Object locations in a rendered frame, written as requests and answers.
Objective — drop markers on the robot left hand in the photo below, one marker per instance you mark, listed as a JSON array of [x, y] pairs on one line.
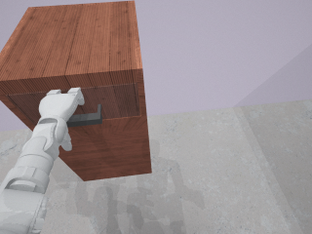
[[62, 105]]

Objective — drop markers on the handle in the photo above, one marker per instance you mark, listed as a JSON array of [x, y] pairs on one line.
[[87, 119]]

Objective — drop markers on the cabinet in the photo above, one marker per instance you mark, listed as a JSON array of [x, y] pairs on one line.
[[77, 46]]

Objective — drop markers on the left robot forearm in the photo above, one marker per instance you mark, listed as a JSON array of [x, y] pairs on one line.
[[32, 169]]

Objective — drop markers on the left robot upper arm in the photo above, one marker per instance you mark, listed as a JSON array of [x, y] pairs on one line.
[[22, 212]]

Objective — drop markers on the drawer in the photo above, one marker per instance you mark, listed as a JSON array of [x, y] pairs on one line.
[[117, 101]]

